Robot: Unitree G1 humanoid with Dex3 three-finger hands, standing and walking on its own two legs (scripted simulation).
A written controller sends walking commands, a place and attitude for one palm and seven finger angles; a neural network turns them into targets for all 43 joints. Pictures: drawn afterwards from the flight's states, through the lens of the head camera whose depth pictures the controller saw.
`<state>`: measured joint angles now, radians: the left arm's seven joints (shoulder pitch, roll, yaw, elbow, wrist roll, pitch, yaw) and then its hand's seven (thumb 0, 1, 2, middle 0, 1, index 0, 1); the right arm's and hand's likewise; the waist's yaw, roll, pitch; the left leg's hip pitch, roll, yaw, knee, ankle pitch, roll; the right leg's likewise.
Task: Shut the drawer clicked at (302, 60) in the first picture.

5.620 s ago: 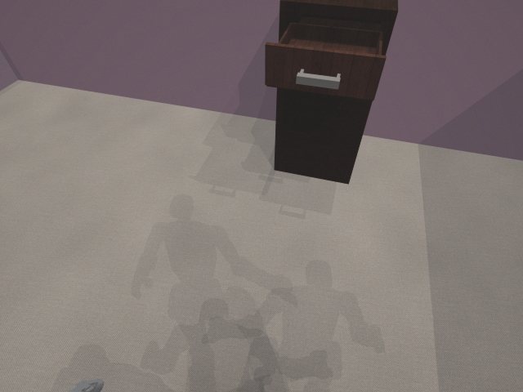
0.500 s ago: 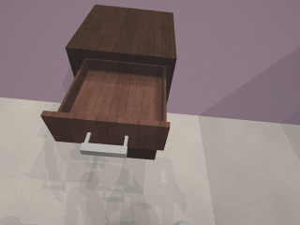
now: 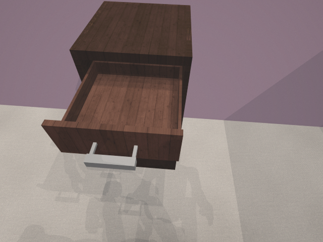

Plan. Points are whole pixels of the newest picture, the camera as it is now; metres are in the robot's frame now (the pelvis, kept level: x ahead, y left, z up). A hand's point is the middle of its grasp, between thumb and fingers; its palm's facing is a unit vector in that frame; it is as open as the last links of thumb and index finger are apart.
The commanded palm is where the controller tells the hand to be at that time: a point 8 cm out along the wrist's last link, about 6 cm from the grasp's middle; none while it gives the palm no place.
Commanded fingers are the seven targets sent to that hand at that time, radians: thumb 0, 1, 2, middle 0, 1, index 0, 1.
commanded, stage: come to a stop and stand still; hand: left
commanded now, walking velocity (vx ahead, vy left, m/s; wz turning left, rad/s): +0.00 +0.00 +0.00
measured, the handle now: (112, 154) +0.33 +0.17 -0.01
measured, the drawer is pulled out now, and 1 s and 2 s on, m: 0.30 0.30 0.30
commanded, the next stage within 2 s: look again from close up in 0.70 s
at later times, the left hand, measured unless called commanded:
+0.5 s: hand out of the picture -0.07 +0.18 -0.16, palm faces +0.01 -0.98 -0.19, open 7.4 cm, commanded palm none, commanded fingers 0.00 0.90 0.90 -0.20 -0.30 -0.20 -0.30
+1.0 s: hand out of the picture -0.05 +0.19 -0.17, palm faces -0.01 -0.98 -0.19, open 7.4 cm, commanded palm none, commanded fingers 0.00 0.90 0.90 -0.20 -0.30 -0.20 -0.30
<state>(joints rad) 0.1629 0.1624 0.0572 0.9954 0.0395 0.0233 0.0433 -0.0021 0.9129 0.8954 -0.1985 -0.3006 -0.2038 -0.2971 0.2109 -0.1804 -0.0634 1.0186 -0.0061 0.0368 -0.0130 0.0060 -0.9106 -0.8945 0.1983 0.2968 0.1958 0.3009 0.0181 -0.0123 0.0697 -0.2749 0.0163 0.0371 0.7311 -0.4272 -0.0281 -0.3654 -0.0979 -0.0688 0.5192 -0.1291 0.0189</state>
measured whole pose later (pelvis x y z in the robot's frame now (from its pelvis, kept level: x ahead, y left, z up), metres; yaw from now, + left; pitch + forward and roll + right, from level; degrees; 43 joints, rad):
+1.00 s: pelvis -0.05 +0.03 +0.00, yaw -1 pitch -1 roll -1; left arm 0.33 0.11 -0.01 1.09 0.02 -0.02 0.04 0.00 0.91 0.90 -0.20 -0.30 -0.20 -0.30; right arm 0.37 -0.13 0.00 1.08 -0.02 0.00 -0.01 0.01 -0.91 -0.89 0.20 0.30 0.20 0.30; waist -0.04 0.04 0.00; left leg -0.29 0.01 0.05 0.57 -0.26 0.02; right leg -0.23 0.01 -0.04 0.55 -0.29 -0.02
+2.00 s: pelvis +0.04 +0.00 +0.00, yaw -2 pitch -1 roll +1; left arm 0.37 0.12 0.00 1.14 0.01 -0.01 0.05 0.00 0.91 0.90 -0.19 -0.30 -0.20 -0.30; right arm 0.23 -0.15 0.01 1.12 -0.01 -0.02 -0.05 0.02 -0.93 -0.89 0.20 0.30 0.20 0.30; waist 0.02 -0.04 0.05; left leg -0.21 0.01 0.09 0.57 -0.32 0.01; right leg -0.08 0.03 -0.03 0.54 -0.43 -0.04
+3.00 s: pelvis -0.01 +0.05 +0.01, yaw -2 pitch -1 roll +0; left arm 0.36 0.16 -0.02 1.08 0.02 0.00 0.04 0.00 0.91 0.90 -0.19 -0.30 -0.20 -0.30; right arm 0.28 -0.16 0.02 1.08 0.00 0.00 -0.01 0.01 -0.92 -0.89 0.20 0.30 0.20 0.30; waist 0.01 -0.02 0.04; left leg -0.26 -0.05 0.06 0.47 -0.20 0.08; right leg -0.13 -0.02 -0.01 0.46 -0.31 0.02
